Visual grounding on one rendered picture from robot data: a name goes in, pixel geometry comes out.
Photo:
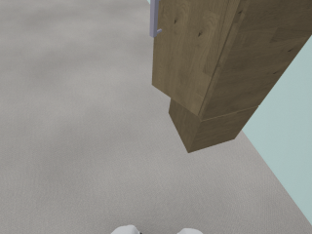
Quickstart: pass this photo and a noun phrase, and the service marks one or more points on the cupboard door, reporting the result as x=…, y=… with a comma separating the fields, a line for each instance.
x=187, y=51

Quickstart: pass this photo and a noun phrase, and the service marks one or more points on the handle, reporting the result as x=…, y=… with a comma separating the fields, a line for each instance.
x=153, y=23

